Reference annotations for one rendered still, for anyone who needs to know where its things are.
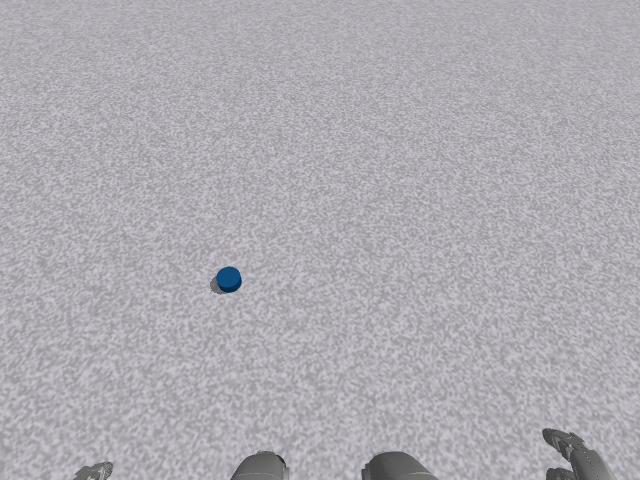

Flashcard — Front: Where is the left robot hand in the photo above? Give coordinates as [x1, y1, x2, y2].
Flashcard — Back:
[73, 462, 113, 480]

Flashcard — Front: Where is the tin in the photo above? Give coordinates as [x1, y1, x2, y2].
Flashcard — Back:
[216, 267, 242, 293]

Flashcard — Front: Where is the right robot hand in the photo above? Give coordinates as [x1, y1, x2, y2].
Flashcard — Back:
[542, 428, 617, 480]

